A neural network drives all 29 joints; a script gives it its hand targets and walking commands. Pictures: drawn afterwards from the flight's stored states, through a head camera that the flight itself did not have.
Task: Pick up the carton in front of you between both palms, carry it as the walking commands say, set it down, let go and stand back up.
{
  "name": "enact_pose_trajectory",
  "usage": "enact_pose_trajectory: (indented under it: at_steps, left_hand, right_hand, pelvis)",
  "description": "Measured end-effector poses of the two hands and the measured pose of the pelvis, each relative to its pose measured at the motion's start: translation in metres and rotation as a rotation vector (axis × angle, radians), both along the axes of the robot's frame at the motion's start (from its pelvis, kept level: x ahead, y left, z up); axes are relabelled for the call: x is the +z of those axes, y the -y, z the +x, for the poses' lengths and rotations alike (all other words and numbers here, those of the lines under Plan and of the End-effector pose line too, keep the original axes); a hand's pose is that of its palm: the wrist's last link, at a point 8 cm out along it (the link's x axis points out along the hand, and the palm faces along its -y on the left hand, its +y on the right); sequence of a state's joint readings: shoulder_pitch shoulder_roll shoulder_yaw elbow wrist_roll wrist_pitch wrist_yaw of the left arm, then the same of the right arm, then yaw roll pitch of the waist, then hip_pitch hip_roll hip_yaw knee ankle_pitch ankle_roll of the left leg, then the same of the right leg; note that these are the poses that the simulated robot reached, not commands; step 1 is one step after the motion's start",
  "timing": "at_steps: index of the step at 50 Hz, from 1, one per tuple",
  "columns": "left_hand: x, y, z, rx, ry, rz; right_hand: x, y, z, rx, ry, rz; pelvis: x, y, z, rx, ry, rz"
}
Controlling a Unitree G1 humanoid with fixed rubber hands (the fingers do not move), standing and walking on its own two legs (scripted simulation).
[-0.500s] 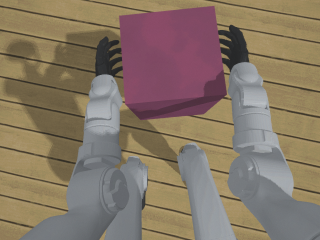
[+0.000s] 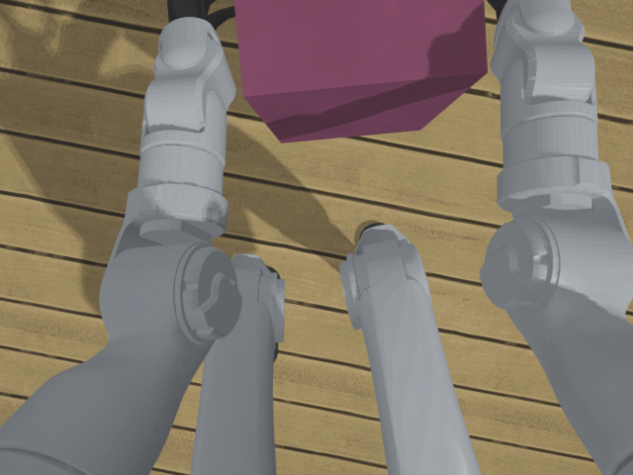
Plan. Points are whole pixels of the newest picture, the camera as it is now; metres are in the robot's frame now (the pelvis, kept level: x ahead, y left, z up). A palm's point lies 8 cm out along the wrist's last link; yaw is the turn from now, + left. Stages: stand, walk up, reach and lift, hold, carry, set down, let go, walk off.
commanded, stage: set down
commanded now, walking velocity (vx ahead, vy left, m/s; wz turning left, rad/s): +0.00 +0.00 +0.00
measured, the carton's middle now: (348, 30) +0.53 -0.13 -0.24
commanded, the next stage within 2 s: none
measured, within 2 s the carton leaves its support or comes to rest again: rests again in 1.32 s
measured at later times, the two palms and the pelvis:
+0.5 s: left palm (222, 28) +0.57 +0.01 -0.23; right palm (492, 3) +0.52 -0.29 -0.22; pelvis +0.00 +0.00 -0.06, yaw +2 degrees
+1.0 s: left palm (219, 29) +0.57 +0.02 -0.23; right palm (494, 5) +0.51 -0.29 -0.23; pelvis -0.01 +0.00 -0.07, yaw +1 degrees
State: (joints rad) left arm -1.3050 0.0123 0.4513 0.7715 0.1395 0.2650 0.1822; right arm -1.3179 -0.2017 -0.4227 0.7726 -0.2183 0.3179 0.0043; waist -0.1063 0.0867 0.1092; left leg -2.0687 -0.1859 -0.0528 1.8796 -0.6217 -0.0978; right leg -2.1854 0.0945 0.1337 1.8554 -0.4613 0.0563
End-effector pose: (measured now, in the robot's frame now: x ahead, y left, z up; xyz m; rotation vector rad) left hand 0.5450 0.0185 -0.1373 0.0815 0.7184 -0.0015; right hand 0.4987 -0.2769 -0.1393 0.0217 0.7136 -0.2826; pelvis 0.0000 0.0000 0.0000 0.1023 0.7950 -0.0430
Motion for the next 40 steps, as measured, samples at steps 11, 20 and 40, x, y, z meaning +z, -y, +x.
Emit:
enact_pose_trajectory:
  at_steps: [11,20,40]
  left_hand:
    - [-0.068,0.009,0.012,-0.009,-0.029,-0.005]
    - [-0.088,0.007,0.019,-0.021,-0.027,-0.019]
    - [-0.092,0.003,0.020,-0.076,-0.009,-0.056]
  right_hand:
    - [-0.065,0.010,0.011,0.008,-0.032,-0.004]
    - [-0.081,0.011,0.019,0.018,-0.041,0.000]
    - [-0.085,0.013,0.013,0.053,-0.028,0.021]
  pelvis:
    - [-0.037,0.002,0.001,0.027,0.063,-0.007]
    - [-0.051,0.004,0.006,0.052,0.085,-0.023]
    - [-0.065,-0.002,-0.005,0.071,0.138,-0.054]
